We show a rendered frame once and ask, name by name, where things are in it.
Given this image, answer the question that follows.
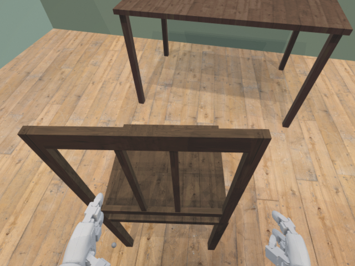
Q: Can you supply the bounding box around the robot left hand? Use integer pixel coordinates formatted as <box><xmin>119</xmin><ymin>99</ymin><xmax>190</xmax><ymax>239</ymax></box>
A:
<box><xmin>62</xmin><ymin>193</ymin><xmax>111</xmax><ymax>266</ymax></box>

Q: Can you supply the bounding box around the robot right hand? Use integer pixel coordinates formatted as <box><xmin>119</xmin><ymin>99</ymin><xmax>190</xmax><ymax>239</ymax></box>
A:
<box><xmin>265</xmin><ymin>211</ymin><xmax>311</xmax><ymax>266</ymax></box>

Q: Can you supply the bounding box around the chair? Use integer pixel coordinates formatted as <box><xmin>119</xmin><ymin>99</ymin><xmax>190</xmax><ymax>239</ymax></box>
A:
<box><xmin>17</xmin><ymin>124</ymin><xmax>272</xmax><ymax>250</ymax></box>

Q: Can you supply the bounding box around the table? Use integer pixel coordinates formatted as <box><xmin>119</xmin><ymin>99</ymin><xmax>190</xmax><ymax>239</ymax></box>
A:
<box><xmin>113</xmin><ymin>0</ymin><xmax>353</xmax><ymax>128</ymax></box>

